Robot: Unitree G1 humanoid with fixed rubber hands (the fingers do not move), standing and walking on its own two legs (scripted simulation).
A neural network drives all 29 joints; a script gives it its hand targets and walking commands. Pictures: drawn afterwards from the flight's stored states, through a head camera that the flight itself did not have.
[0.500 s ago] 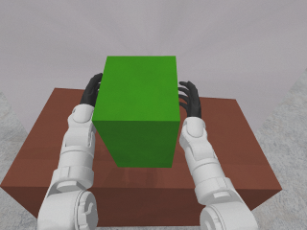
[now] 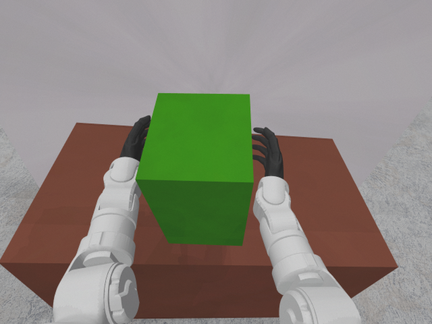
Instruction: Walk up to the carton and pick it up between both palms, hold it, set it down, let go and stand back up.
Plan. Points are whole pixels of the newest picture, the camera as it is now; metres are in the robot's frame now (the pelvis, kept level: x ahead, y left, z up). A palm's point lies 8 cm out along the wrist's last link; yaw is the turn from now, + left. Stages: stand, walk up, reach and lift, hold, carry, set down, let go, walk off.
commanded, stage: set down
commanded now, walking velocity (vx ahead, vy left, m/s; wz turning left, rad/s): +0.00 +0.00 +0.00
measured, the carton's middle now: (204, 177) +0.40 +0.01 +0.06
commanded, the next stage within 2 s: none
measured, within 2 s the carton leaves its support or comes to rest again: neither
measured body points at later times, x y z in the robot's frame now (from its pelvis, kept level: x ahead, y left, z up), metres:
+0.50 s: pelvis +0.01 +0.00 +0.00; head +0.03 +0.04 +0.45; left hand +0.43 +0.15 +0.08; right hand +0.39 -0.11 +0.09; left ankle +0.06 +0.16 -0.74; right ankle -0.01 -0.08 -0.74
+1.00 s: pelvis +0.02 +0.02 +0.00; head +0.06 +0.05 +0.45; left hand +0.44 +0.17 +0.05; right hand +0.40 -0.10 +0.07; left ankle +0.06 +0.16 -0.74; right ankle -0.01 -0.08 -0.74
